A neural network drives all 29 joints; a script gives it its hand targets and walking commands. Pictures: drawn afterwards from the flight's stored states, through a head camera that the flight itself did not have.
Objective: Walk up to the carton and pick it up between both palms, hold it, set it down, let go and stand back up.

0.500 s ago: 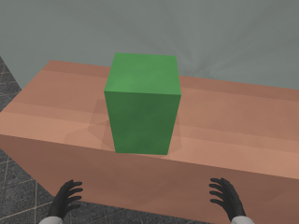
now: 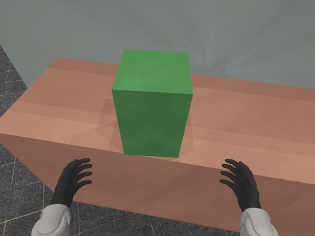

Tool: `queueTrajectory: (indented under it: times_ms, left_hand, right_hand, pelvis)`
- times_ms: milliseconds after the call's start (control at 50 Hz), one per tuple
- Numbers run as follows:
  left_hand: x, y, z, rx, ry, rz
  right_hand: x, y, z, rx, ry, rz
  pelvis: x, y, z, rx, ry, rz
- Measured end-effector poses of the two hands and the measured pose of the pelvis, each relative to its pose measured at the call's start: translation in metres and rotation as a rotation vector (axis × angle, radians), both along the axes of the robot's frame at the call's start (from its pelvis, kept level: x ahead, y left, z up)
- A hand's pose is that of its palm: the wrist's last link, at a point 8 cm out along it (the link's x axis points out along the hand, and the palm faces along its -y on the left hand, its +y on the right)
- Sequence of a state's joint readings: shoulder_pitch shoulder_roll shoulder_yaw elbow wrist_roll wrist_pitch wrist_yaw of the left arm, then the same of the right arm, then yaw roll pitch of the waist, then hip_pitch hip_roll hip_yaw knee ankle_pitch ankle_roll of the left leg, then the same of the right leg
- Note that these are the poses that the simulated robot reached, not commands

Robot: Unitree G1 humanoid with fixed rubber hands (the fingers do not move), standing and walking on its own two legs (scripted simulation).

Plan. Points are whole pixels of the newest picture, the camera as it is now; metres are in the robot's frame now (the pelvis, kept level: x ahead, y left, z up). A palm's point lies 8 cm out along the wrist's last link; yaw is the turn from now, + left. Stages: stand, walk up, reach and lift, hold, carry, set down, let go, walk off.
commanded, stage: reach and lift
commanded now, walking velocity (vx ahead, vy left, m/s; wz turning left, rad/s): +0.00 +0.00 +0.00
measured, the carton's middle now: (153, 108) +0.44 +0.04 +0.07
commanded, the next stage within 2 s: none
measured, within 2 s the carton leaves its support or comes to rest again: neither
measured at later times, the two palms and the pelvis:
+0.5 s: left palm (74, 156) +0.26 +0.21 +0.09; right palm (245, 158) +0.28 -0.18 +0.09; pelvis +0.01 +0.00 +0.00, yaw +0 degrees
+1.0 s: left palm (78, 110) +0.34 +0.21 +0.15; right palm (252, 120) +0.34 -0.19 +0.15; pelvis -0.01 +0.00 +0.00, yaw -1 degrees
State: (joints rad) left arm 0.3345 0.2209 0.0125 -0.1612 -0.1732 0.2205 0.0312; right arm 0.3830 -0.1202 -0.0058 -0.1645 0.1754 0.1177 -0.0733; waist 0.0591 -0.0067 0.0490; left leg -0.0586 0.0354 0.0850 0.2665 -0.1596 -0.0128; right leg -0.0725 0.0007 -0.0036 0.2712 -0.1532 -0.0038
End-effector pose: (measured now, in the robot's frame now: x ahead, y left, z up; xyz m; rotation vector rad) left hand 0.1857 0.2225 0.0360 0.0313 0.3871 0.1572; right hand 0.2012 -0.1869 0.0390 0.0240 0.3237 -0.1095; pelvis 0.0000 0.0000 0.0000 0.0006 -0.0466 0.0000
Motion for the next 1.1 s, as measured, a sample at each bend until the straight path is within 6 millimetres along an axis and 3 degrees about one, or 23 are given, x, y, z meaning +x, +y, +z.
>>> queueTrajectory:
  times_ms: [400, 540, 660, 760, 900, 1100]
  left_hand:
    - [0.054, -0.010, 0.045, 0.009, -0.096, -0.035]
    - [0.077, -0.016, 0.062, -0.004, -0.109, -0.060]
    - [0.098, -0.012, 0.081, 0.000, -0.141, -0.048]
    - [0.116, -0.013, 0.098, -0.012, -0.161, -0.044]
    - [0.140, -0.012, 0.104, -0.042, -0.128, -0.037]
    - [0.172, -0.009, 0.131, -0.026, -0.153, -0.039]
  right_hand:
    - [0.056, 0.006, 0.030, 0.044, -0.093, 0.005]
    - [0.080, -0.001, 0.053, 0.032, -0.142, 0.007]
    - [0.092, -0.010, 0.060, 0.015, -0.120, 0.000]
    - [0.105, -0.010, 0.081, 0.011, -0.157, 0.005]
    - [0.127, -0.012, 0.096, -0.016, -0.130, 0.010]
    - [0.159, -0.004, 0.120, 0.003, -0.124, 0.039]
  pelvis:
    - [0.008, 0.001, 0.000, -0.004, 0.004, 0.001]
    - [0.004, -0.002, 0.000, -0.002, 0.013, -0.003]
    - [-0.002, -0.004, 0.000, -0.001, 0.007, -0.010]
    - [-0.008, -0.005, 0.000, 0.002, 0.013, -0.014]
    - [-0.015, -0.005, -0.001, 0.002, 0.010, -0.011]
    - [-0.011, 0.000, -0.002, -0.004, 0.041, -0.017]
